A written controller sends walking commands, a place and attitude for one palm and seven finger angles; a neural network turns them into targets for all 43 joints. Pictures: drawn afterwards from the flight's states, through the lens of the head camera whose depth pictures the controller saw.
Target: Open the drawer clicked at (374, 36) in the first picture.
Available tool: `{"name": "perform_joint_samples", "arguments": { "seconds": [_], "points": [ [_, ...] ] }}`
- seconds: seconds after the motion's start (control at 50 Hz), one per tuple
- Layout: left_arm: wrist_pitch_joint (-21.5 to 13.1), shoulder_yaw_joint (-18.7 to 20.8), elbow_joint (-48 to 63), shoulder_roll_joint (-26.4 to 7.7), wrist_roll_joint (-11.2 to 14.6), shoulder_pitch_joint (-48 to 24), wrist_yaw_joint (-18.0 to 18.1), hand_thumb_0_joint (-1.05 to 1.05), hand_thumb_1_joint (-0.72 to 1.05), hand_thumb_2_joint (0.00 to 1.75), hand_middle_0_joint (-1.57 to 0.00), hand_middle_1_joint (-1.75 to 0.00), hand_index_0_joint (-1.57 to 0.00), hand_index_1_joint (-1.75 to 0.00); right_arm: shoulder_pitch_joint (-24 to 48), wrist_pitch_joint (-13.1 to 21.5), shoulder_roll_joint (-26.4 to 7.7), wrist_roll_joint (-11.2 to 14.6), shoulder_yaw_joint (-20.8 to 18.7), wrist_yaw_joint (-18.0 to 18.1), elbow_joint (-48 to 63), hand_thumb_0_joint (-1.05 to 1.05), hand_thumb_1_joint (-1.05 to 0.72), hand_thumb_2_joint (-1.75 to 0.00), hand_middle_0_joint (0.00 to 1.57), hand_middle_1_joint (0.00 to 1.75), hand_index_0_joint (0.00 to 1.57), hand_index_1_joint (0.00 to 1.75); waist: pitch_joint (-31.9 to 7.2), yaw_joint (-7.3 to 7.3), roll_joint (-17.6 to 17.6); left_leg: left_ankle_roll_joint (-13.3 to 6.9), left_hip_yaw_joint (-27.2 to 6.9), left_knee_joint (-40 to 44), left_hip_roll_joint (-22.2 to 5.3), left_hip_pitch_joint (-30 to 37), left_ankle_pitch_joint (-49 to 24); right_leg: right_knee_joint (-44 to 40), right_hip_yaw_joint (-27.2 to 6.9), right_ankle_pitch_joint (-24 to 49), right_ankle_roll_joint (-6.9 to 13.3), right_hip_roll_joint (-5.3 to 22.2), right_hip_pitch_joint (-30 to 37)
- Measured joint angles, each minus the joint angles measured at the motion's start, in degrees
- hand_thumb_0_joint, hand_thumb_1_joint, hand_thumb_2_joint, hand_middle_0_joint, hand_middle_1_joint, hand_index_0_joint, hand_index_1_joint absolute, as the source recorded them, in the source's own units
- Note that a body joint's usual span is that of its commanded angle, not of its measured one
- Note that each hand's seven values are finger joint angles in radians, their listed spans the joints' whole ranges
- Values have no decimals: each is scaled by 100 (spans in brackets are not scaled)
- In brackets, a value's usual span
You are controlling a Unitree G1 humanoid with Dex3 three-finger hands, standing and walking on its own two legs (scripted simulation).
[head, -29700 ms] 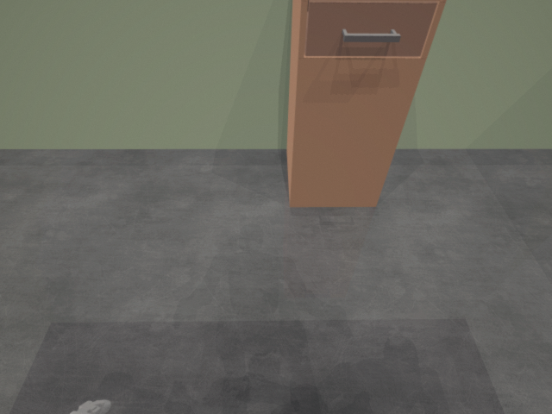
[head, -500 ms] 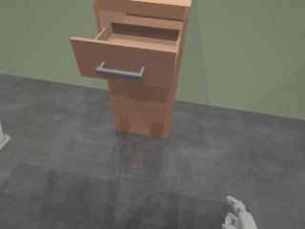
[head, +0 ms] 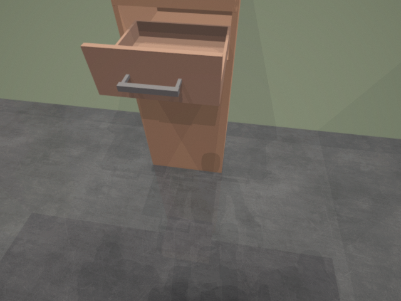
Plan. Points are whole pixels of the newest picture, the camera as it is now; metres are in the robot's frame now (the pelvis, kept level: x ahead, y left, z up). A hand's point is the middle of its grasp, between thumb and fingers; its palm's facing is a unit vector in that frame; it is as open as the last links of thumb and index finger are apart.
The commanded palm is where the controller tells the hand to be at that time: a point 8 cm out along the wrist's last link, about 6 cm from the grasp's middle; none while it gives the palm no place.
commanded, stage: let the arm hang, fingers relaxed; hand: left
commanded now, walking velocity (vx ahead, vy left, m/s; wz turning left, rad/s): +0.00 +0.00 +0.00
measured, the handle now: (150, 84) +0.64 +0.16 +0.08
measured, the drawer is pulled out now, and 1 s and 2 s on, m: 0.29 0.29 0.29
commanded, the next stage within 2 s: look to check the result in 0.80 s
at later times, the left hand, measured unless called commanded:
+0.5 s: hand out of the picture +0.00 +0.18 -0.16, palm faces +0.03 -0.97 -0.24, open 7.4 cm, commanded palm none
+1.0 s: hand out of the picture +0.03 +0.17 -0.16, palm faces +0.01 -0.97 -0.23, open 7.3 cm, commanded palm none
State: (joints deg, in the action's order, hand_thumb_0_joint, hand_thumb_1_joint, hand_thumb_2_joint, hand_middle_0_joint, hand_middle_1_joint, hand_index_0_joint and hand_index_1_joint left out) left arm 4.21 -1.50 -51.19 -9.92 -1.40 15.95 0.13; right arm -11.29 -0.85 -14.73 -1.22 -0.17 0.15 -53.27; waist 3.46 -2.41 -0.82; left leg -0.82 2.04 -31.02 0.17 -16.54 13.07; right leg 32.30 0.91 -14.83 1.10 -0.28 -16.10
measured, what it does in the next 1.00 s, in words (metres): stands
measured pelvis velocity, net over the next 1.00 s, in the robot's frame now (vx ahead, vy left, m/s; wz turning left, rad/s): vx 0.01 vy -0.01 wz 0.00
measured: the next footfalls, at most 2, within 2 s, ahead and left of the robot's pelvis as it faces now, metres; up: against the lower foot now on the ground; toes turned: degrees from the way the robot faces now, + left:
none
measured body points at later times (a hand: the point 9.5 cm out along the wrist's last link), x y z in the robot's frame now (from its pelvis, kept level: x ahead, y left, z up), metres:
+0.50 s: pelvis +0.00 -0.01 +0.01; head +0.01 -0.02 +0.46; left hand +0.00 +0.24 -0.14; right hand -0.01 -0.21 -0.16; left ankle +0.04 +0.11 -0.73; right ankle +0.03 -0.11 -0.73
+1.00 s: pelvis +0.01 -0.01 +0.01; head +0.04 -0.02 +0.46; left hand +0.03 +0.22 -0.14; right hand +0.01 -0.23 -0.16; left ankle +0.04 +0.11 -0.73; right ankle +0.03 -0.11 -0.73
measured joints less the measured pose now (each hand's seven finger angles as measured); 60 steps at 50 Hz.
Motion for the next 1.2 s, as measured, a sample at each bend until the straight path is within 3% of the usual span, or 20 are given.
{"name": "perform_joint_samples", "arguments": {
  "seconds": [0.1,0.18,0.42,0.6,0.8,1.2],
  "points": [
    [-134,102,-861,-50,49,376,-9,2,99,89,-20,-30,-21,-30,-559,-142,251,0,29,60,-616,0,-91,-90,20,30,20,29,210,222,79,59,-119,318,-102,60,-211,-557,115,315,68,-114,194],
    [-210,170,-1256,-97,66,609,25,2,96,89,-20,-30,-21,-30,-845,-169,407,24,2,106,-922,0,-91,-90,20,30,20,29,240,283,15,66,-160,444,-110,112,-283,-753,155,411,77,-127,290],
    [-316,246,-1366,-54,54,269,123,1,92,90,-20,-30,-20,-30,-717,-81,679,13,-74,129,-1014,0,-91,-90,20,30,20,29,34,207,-136,44,-90,551,-74,220,-328,-716,87,397,63,-89,311],
    [-406,236,-1076,102,39,-276,120,1,91,90,-20,-30,-20,-30,-480,-9,667,-12,-107,143,-925,1,-92,-90,20,30,20,30,-127,153,-106,50,-61,582,-52,305,-294,-660,57,328,52,-66,348],
    [-429,261,-1100,62,52,-455,121,1,92,90,-20,-30,-20,-30,-416,33,610,9,-99,149,-971,0,-92,-90,20,30,20,29,-32,111,-71,82,-62,704,-72,446,-295,-779,54,328,70,-89,485],
    [-397,256,-1359,104,63,-218,138,1,91,90,-20,-30,-20,-30,-284,-7,615,29,-89,169,-1073,0,-91,-90,20,30,20,29,164,170,-92,123,-69,802,-118,549,-252,-926,56,312,103,-139,607]
  ]
}}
